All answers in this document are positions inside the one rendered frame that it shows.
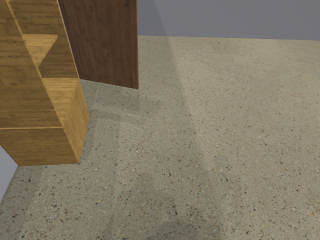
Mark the cupboard door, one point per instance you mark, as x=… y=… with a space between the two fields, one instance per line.
x=103 y=35

